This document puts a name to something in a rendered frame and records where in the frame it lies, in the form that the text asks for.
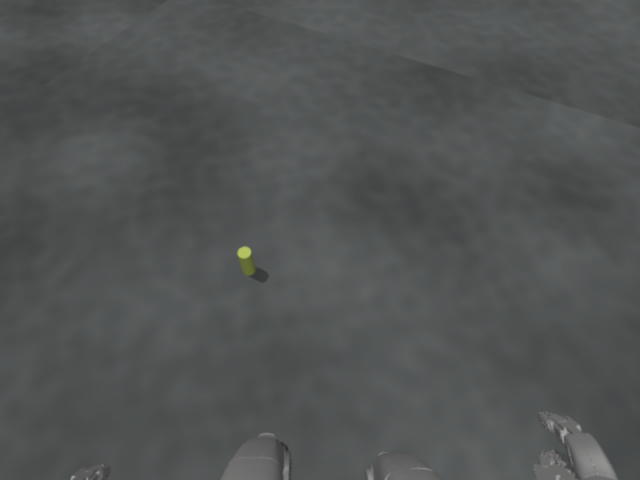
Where can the can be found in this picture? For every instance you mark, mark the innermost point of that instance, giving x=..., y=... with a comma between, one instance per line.
x=246, y=261

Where can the right robot hand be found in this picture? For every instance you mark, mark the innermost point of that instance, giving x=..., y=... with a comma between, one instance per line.
x=584, y=458

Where can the left robot hand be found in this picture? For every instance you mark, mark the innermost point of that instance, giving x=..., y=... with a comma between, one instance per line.
x=99, y=472

